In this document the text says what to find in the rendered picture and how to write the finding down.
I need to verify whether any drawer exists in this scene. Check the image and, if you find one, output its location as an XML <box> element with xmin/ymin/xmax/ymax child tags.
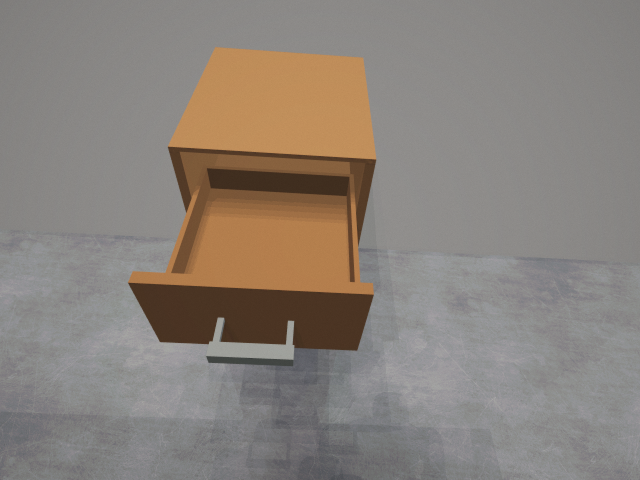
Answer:
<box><xmin>128</xmin><ymin>165</ymin><xmax>374</xmax><ymax>351</ymax></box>

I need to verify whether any cabinet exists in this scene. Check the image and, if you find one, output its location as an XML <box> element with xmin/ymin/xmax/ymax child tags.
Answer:
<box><xmin>168</xmin><ymin>47</ymin><xmax>376</xmax><ymax>246</ymax></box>

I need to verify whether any handle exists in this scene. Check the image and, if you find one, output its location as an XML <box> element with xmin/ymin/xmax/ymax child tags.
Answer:
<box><xmin>206</xmin><ymin>317</ymin><xmax>294</xmax><ymax>366</ymax></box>

